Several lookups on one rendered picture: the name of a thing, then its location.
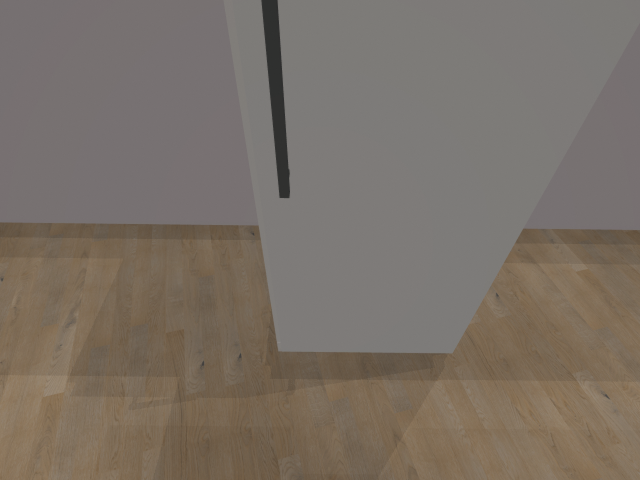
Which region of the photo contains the handle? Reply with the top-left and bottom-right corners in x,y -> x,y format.
261,0 -> 290,198

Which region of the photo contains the fridge door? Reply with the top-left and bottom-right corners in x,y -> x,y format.
232,0 -> 640,353

